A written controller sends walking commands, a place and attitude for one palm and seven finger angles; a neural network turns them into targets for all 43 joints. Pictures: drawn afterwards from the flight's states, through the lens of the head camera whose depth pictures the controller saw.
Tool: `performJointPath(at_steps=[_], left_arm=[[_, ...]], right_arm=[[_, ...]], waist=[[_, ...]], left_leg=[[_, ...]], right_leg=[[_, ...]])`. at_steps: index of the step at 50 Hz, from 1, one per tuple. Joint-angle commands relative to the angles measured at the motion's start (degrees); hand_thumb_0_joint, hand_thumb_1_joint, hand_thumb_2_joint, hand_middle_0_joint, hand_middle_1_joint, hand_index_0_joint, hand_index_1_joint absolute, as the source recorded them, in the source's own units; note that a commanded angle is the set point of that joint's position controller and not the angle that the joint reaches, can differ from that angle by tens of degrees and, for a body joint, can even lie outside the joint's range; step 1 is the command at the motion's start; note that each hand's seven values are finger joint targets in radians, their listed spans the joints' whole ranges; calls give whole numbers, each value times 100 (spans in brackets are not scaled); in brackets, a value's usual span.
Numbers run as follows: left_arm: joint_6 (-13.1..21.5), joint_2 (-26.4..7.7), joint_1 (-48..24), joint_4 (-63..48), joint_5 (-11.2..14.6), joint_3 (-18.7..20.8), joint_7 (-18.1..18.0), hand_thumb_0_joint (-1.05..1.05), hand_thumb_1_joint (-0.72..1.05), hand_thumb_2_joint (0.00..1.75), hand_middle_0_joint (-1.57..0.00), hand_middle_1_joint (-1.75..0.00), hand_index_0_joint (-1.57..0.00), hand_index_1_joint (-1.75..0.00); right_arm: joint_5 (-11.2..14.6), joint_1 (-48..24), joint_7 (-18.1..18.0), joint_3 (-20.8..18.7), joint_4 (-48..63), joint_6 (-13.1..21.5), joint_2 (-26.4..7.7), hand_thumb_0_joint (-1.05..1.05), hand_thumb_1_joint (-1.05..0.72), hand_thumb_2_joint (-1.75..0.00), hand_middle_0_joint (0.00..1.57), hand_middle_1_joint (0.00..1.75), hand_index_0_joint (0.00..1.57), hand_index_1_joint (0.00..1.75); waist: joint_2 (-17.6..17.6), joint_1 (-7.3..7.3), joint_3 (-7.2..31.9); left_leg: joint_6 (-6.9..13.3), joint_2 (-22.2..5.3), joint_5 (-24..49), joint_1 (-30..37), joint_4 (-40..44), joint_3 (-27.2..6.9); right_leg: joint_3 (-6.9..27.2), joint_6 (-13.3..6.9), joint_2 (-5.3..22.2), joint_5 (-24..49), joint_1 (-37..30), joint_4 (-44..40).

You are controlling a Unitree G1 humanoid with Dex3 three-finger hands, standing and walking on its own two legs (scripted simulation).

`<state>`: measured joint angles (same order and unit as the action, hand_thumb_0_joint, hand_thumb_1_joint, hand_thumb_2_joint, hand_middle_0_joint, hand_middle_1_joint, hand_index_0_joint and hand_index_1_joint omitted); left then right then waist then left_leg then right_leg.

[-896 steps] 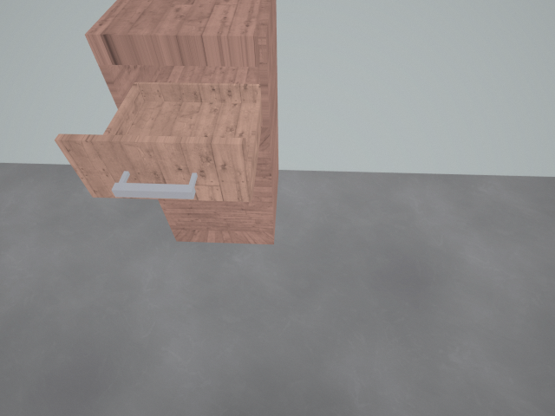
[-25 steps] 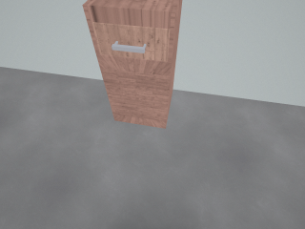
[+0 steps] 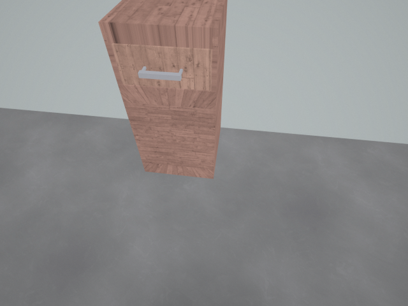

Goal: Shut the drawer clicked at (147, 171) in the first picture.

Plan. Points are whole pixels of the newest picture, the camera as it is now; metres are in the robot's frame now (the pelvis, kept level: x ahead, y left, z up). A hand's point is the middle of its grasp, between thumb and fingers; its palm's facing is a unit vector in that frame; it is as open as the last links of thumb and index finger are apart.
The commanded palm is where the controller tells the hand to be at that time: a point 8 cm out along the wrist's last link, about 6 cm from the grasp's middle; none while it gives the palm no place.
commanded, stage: let the arm hang, fingers relaxed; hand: left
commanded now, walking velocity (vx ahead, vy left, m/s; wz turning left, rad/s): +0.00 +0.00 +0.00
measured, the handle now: (161, 72) +0.94 +0.21 -0.05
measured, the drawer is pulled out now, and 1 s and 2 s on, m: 0.00 0.00 0.00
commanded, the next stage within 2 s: look to check the result in 0.04 s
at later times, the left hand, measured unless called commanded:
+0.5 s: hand out of the picture -0.01 +0.15 -0.17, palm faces +0.03 -0.98 -0.18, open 7.4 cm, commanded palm none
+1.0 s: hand out of the picture +0.02 +0.16 -0.17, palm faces +0.02 -0.97 -0.22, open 7.4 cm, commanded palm none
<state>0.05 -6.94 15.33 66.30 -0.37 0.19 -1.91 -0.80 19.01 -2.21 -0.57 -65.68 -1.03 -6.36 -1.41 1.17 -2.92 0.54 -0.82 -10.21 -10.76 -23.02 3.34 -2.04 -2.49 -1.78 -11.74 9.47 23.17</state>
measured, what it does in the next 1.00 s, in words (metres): stands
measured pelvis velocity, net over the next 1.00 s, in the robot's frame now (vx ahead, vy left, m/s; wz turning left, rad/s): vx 0.01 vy -0.02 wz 0.00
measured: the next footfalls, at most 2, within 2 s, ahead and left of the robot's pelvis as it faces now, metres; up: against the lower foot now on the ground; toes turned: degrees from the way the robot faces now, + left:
none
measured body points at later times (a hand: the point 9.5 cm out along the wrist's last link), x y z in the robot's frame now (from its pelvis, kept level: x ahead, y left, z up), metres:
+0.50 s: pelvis +0.00 -0.01 +0.00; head +0.01 -0.02 +0.45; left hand -0.01 +0.20 -0.16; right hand -0.02 -0.21 -0.17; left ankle +0.03 +0.11 -0.74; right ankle +0.01 -0.09 -0.74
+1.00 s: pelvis +0.01 -0.02 +0.00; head +0.03 -0.03 +0.45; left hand +0.02 +0.21 -0.15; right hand +0.00 -0.24 -0.17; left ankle +0.03 +0.11 -0.74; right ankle +0.01 -0.09 -0.74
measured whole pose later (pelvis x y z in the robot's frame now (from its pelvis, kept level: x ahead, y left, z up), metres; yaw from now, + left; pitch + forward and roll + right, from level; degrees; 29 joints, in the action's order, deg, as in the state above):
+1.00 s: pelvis +0.01 -0.02 +0.00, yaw +0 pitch -2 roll +0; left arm 0.8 -8.0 13.5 66.5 -0.4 0.8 -1.9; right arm -0.7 15.6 -2.5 -1.1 -65.8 -0.5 -8.8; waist -1.9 1.1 -3.7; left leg -1.0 -1.9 -10.5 -9.3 -21.7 2.9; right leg -2.4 -3.9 -3.0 -12.3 8.1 22.0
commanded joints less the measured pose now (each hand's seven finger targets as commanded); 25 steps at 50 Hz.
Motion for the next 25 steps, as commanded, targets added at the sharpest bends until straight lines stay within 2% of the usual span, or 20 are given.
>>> performJointPath(at_steps=[1, 9, 13, 17, 25], left_arm=[[68, -561, 429, -79, 3, 115, -62, 0, 90, 90, -20, -30, -20, -30], [97, -542, 503, -45, -2, 127, -78, 0, 90, 90, -20, -30, -20, -30], [97, -501, 494, -11, -1, 118, -80, 0, 90, 90, -20, -30, -20, -30], [109, -531, 505, -11, -2, 122, -82, 0, 90, 90, -20, -30, -20, -30], [125, -573, 441, -33, -11, 129, -80, 0, 90, 90, -20, -30, -20, -30]], right_arm=[[-31, 474, -15, -67, 114, 63, -421, 0, -90, -90, 20, 30, 20, 30], [-9, 513, -33, -94, 103, 98, -428, 0, -90, -90, 20, 30, 20, 30], [-18, 506, -35, -92, 78, 83, -390, 0, -90, -90, 20, 30, 20, 30], [-11, 474, -35, -92, 89, 91, -389, 0, -90, -90, 20, 30, 20, 30], [-15, 364, -29, -103, 108, 82, -453, 0, -90, -90, 20, 30, 20, 30]], waist=[[88, -61, -337], [54, -68, -143], [55, -49, -306], [60, -54, -232], [101, -34, -328]], left_leg=[[156, -481, -340, -81, 474, -540], [164, -510, -57, 46, 422, -560], [149, -503, -152, 26, 447, -530], [146, -503, -62, 69, 412, -513], [130, -515, -45, 102, 394, -496]], right_leg=[[624, -104, 652, -455, 495, -659], [611, -104, 639, -126, 414, -550], [640, -106, 653, -225, 515, -611], [630, -95, 673, -127, 450, -622], [655, -93, 673, -128, 519, -674]])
